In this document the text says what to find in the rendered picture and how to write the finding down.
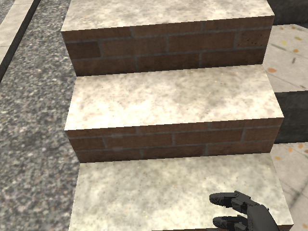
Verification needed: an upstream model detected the robot right hand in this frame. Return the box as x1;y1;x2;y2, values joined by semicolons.
206;191;284;231

